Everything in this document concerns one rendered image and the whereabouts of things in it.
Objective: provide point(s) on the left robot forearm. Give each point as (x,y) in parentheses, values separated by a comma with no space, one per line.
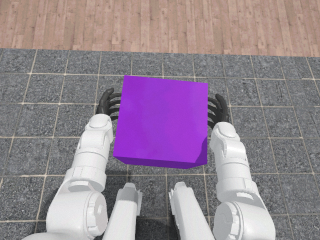
(87,172)

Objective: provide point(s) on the right robot hand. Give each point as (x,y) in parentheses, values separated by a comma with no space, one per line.
(221,112)

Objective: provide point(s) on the carton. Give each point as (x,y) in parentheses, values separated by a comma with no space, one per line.
(162,123)

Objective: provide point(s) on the robot left upper arm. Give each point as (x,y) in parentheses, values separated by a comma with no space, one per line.
(80,215)

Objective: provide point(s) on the right robot foot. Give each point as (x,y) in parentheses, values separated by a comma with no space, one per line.
(176,227)

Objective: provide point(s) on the right robot forearm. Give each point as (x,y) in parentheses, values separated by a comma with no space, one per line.
(232,168)

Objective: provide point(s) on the robot left shin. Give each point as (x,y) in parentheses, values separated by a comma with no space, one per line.
(128,184)

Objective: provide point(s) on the robot right upper arm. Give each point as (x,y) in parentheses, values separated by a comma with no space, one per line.
(235,220)

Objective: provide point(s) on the left robot hand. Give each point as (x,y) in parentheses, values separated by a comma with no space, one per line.
(105,104)

